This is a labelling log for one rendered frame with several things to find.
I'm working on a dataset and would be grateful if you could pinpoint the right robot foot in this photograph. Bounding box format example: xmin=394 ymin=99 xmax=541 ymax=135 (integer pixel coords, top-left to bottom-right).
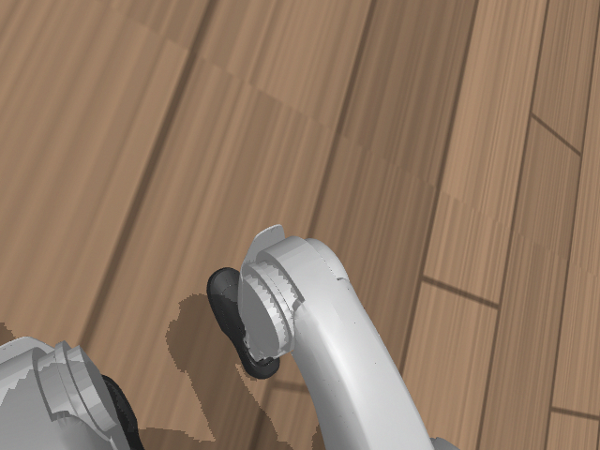
xmin=207 ymin=267 xmax=279 ymax=379

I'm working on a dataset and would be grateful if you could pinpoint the left robot foot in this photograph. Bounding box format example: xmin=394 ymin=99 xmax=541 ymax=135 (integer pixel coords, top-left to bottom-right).
xmin=101 ymin=374 xmax=144 ymax=450

